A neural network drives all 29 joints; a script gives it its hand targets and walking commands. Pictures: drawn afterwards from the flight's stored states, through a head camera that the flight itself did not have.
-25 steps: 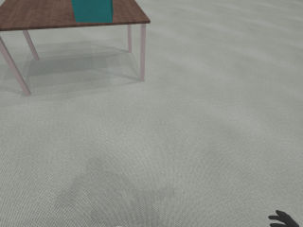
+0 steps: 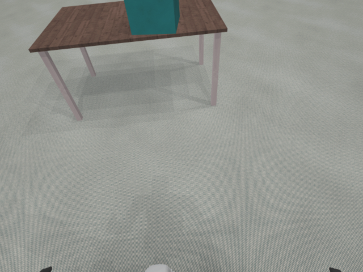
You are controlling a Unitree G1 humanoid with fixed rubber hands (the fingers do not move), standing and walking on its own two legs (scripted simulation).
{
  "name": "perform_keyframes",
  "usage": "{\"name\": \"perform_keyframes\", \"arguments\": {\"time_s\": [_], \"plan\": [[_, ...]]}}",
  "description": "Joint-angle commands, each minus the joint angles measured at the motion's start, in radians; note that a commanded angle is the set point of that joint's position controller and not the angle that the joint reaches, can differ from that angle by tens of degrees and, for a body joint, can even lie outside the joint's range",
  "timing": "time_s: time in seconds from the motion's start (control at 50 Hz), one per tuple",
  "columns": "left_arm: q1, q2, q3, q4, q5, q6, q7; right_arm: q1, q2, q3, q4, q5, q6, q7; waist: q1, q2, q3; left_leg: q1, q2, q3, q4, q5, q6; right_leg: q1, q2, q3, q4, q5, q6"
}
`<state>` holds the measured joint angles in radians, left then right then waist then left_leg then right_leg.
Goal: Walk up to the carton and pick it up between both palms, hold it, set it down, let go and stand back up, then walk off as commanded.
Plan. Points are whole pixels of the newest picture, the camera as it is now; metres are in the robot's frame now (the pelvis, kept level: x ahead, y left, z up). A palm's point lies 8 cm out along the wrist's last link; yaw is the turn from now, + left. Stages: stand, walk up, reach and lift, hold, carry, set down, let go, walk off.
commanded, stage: walk up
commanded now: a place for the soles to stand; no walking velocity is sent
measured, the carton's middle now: (154, 3) +1.61 +0.23 +0.02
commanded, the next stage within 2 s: none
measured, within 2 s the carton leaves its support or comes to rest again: neither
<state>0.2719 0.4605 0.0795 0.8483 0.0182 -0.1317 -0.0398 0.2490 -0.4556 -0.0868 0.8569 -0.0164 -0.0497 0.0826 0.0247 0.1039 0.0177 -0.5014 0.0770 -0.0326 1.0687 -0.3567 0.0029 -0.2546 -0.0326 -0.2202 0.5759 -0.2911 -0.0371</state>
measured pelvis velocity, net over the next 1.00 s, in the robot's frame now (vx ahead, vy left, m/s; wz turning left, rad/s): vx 0.45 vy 0.06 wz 0.16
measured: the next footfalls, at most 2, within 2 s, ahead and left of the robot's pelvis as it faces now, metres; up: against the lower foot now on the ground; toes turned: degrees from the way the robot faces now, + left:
left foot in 0.20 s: +0.26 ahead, +0.17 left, +0.00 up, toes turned +11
right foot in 0.48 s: +0.37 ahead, -0.10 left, +0.00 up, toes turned -1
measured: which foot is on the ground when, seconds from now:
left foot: up 0.00-0.18, down 0.20-0.52, up 0.54-0.78, down 0.80-1.00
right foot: down 0.00-0.22, up 0.24-0.46, down 0.48-0.82, up 0.84-1.00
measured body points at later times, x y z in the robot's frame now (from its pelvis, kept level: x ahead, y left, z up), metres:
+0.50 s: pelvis +0.23 +0.02 -0.01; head +0.25 +0.03 +0.43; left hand +0.29 +0.36 -0.12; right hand +0.36 -0.31 -0.10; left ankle +0.22 +0.16 -0.72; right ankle +0.33 -0.10 -0.72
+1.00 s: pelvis +0.45 +0.06 -0.01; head +0.46 +0.07 +0.44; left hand +0.46 +0.40 -0.12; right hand +0.62 -0.26 -0.09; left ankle +0.46 +0.17 -0.72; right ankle +0.49 -0.07 -0.69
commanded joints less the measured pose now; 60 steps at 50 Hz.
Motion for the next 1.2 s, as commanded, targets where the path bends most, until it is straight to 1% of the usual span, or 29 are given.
{"name": "perform_keyframes", "arguments": {"time_s": [0.0, 0.1, 0.14, 0.18, 0.2, 0.22, 0.24, 0.28, 0.34, 0.42, 0.48, 0.5, 0.52, 0.54, 0.58, 0.64, 0.74, 0.78, 0.8, 0.82, 0.84, 0.88, 0.92, 1.0, 1.04, 1.1, 1.12, 1.14, 1.18], "plan": [[0.011, 0.292, 0.075, -0.064, -0.002, -0.022, 0.006, -0.105, -0.172, -0.035, -0.09, 0.006, -0.016, 0.024, 0.015, -0.241, 0.081, -0.135, 0.092, -0.023, -0.196, 0.021, -0.013, 0.059, -0.353, 0.304, -0.383, -0.1, -0.215], [0.016, 0.306, 0.056, -0.044, -0.006, -0.009, -0.005, -0.198, -0.167, -0.035, -0.091, 0.014, -0.013, 0.047, 0.031, -0.236, 0.075, -0.011, 0.025, 0.115, -0.414, 0.128, 0.029, 0.075, -0.305, 0.18, -0.347, -0.06, -0.175], [0.009, 0.3, 0.044, -0.041, -0.012, 0.002, -0.007, -0.178, -0.173, -0.043, -0.076, 0.012, -0.017, 0.048, -0.008, -0.179, 0.063, 0.117, -0.018, 0.166, -0.467, 0.141, 0.04, 0.034, -0.3, 0.123, -0.259, 0.06, -0.163], [0.016, 0.252, 0.016, -0.049, -0.022, 0.016, -0.002, 0.001, -0.189, -0.061, -0.028, -0.007, -0.02, 0.03, -0.112, -0.111, -0.048, 0.396, -0.094, 0.182, -0.504, 0.117, 0.08, -0.045, -0.23, -0.005, 0.066, 0.356, -0.116], [0.028, 0.202, 0.0, -0.068, -0.032, 0.021, -0.002, 0.147, -0.266, -0.084, 0.007, -0.011, -0.021, 0.014, -0.192, 0.055, -0.172, 0.635, 0.019, -0.065, -0.571, -0.084, 0.147, -0.236, -0.14, -0.053, 0.398, 0.311, -0.063], [0.014, 0.166, -0.019, -0.102, -0.033, 0.018, -0.001, 0.194, -0.376, -0.113, -0.003, -0.008, -0.025, -0.002, -0.195, 0.224, -0.178, 0.744, 0.27, -0.573, -0.751, -0.154, 0.26, -0.499, -0.019, 0.009, 0.615, -0.084, -0.004], [-0.048, 0.26, -0.008, -0.11, -0.036, 0.016, 0.007, 0.154, -0.367, -0.106, -0.013, 0.033, -0.027, -0.012, -0.19, 0.067, -0.175, 0.749, 0.319, -0.644, -0.764, 0.029, 0.308, -0.538, -0.057, 0.179, 0.666, -0.176, -0.003], [-0.033, 0.251, 0.001, -0.069, -0.033, 0.014, 0.015, 0.064, -0.313, -0.091, -0.037, 0.043, -0.028, -0.036, -0.117, -0.025, -0.087, 0.594, 0.313, -0.443, -0.734, 0.248, 0.295, -0.49, -0.117, 0.223, 0.611, -0.127, 0.005], [0.058, 0.232, 0.009, -0.01, -0.023, 0.028, -0.002, -0.077, -0.256, -0.058, -0.077, 0.022, -0.031, -0.033, -0.035, 0.078, -0.03, 0.278, 0.212, -0.184, -0.708, 0.133, 0.234, -0.255, -0.144, 0.202, 0.368, -0.172, 0.008], [0.035, 0.217, 0.031, -0.009, -0.014, 0.032, -0.023, -0.11, -0.295, -0.067, -0.095, -0.003, -0.035, -0.019, -0.031, 0.144, 0.002, 0.12, 0.195, -0.183, -0.753, -0.246, 0.246, -0.154, -0.09, 0.135, 0.177, -0.085, 0.003], [0.158, 0.255, 0.074, 0.045, 0.001, 0.021, -0.02, -0.172, -0.221, -0.043, -0.116, -0.006, -0.029, -0.014, 0.08, -0.024, -0.033, -0.227, 0.083, -0.059, -0.552, -0.439, 0.166, 0.24, -0.032, 0.101, 0.098, -0.027, -0.027], [0.272, 0.322, 0.095, 0.065, 0.011, 0.014, -0.009, -0.217, -0.159, -0.025, -0.144, -0.004, -0.034, -0.018, 0.161, -0.269, -0.035, -0.387, -0.05, 0.038, -0.218, -0.413, 0.115, 0.346, -0.154, 0.361, -0.119, -0.43, -0.09], [0.306, 0.408, 0.104, 0.055, 0.018, -0.001, -0.001, -0.229, -0.107, -0.005, -0.163, 0.006, -0.043, -0.035, 0.164, -0.491, -0.038, -0.523, -0.135, 0.028, 0.082, -0.249, 0.061, 0.408, -0.439, 0.853, -0.349, -0.582, -0.224], [0.225, 0.376, 0.093, 0.027, -0.009, 0.001, 0.009, -0.226, -0.184, -0.017, -0.136, 0.01, -0.048, -0.05, 0.131, -0.295, -0.021, -0.534, -0.055, -0.088, 0.178, -0.176, 0.039, 0.41, -0.501, 0.895, -0.366, -0.471, -0.271], [0.11, 0.308, 0.071, -0.009, -0.015, 0.005, 0.026, -0.132, -0.22, -0.021, -0.073, 0.008, -0.058, -0.053, 0.063, -0.158, -0.002, -0.452, 0.023, -0.075, 0.14, -0.088, 0.018, 0.329, -0.45, 0.659, -0.269, -0.146, -0.267], [0.021, 0.288, 0.057, -0.023, -0.006, -0.003, 0.021, -0.129, -0.196, -0.024, -0.057, 0.015, -0.051, -0.026, 0.021, -0.231, 0.077, -0.24, 0.075, -0.016, -0.095, -0.106, 0.014, 0.104, -0.401, 0.394, -0.265, 0.141, -0.237], [-0.05, 0.288, 0.038, -0.035, -0.006, 0.01, 0.001, -0.053, -0.166, -0.033, -0.025, 0.019, -0.04, 0.006, -0.042, -0.269, 0.023, 0.167, -0.022, 0.151, -0.375, 0.105, 0.041, -0.085, -0.283, 0.189, -0.204, -0.004, -0.172], [-0.045, 0.226, 0.008, -0.044, -0.009, 0.016, -0.005, 0.071, -0.206, -0.063, 0.015, 0.005, -0.043, -0.006, -0.125, -0.127, -0.036, 0.434, -0.101, 0.188, -0.432, 0.122, 0.06, -0.187, -0.221, 0.105, 0.065, 0.167, -0.13], [-0.023, 0.175, -0.009, -0.06, -0.016, 0.019, -0.007, 0.185, -0.263, -0.081, 0.037, -0.001, -0.048, -0.021, -0.19, 0.056, -0.12, 0.613, 0.02, -0.066, -0.547, -0.097, 0.128, -0.346, -0.127, 0.036, 0.422, 0.17, -0.074], [-0.046, 0.159, -0.016, -0.098, -0.016, 0.017, -0.005, 0.23, -0.386, -0.101, 0.012, 0.005, -0.054, -0.033, -0.198, 0.213, -0.128, 0.654, 0.305, -0.654, -0.809, -0.297, 0.268, -0.563, 0.004, 0.099, 0.65, -0.169, -0.015], [-0.105, 0.26, 0.004, -0.095, -0.02, 0.023, 0.01, 0.174, -0.378, -0.099, -0.006, 0.032, -0.055, -0.041, -0.185, -0.002, -0.102, 0.605, 0.385, -0.734, -0.823, -0.193, 0.321, -0.56, -0.051, 0.239, 0.711, -0.201, -0.009], [-0.057, 0.242, 0.008, -0.05, -0.023, 0.024, 0.017, 0.077, -0.307, -0.084, -0.03, 0.031, -0.053, -0.058, -0.1, -0.111, -0.018, 0.504, 0.35, -0.483, -0.747, 0.106, 0.307, -0.549, -0.105, 0.27, 0.662, -0.121, 0.008], [0.007, 0.24, 0.012, -0.014, -0.02, 0.026, 0.009, 0.005, -0.263, -0.067, -0.046, 0.022, -0.056, -0.058, -0.053, -0.03, 0.012, 0.339, 0.307, -0.285, -0.715, 0.193, 0.266, -0.406, -0.143, 0.271, 0.498, -0.143, 0.022], [-0.002, 0.199, 0.025, -0.013, -0.017, 0.036, -0.019, -0.029, -0.296, -0.069, -0.067, -0.005, -0.057, -0.041, -0.053, 0.113, 0.021, 0.213, 0.255, -0.138, -0.729, 0.006, 0.252, -0.275, -0.109, 0.183, 0.257, -0.111, 0.008], [0.002, 0.202, 0.038, -0.007, -0.011, 0.033, -0.025, -0.073, -0.292, -0.067, -0.084, -0.004, -0.053, -0.033, -0.033, 0.094, 0.022, 0.119, 0.221, -0.098, -0.729, -0.162, 0.23, -0.174, -0.082, 0.139, 0.174, -0.008, 0.0], [0.189, 0.261, 0.086, 0.059, 0.005, 0.023, -0.016, -0.144, -0.203, -0.037, -0.114, -0.005, -0.046, -0.025, 0.1, -0.067, -0.046, -0.192, 0.107, 0.058, -0.44, -0.264, 0.15, 0.284, -0.008, 0.096, 0.111, -0.025, -0.033], [0.291, 0.346, 0.114, 0.067, 0.008, 0.016, 0.001, -0.174, -0.129, -0.01, -0.145, 0.005, -0.056, -0.029, 0.18, -0.38, -0.075, -0.372, -0.036, 0.169, -0.022, -0.099, 0.087, 0.38, -0.209, 0.493, -0.158, -0.457, -0.114], [0.293, 0.402, 0.106, 0.028, -0.002, 0.006, 0.006, -0.153, -0.138, -0.011, -0.154, 0.014, -0.054, -0.042, 0.149, -0.399, -0.127, -0.442, -0.108, 0.024, 0.173, -0.202, 0.05, 0.39, -0.438, 0.938, -0.355, -0.539, -0.251], [0.101, 0.339, 0.087, -0.019, -0.021, 0.015, 0.017, -0.094, -0.235, -0.028, -0.09, 0.019, -0.045, -0.056, 0.063, -0.165, -0.032, -0.399, 0.022, -0.069, 0.205, -0.108, 0.024, 0.266, -0.451, 0.794, -0.317, -0.465, -0.276]]}}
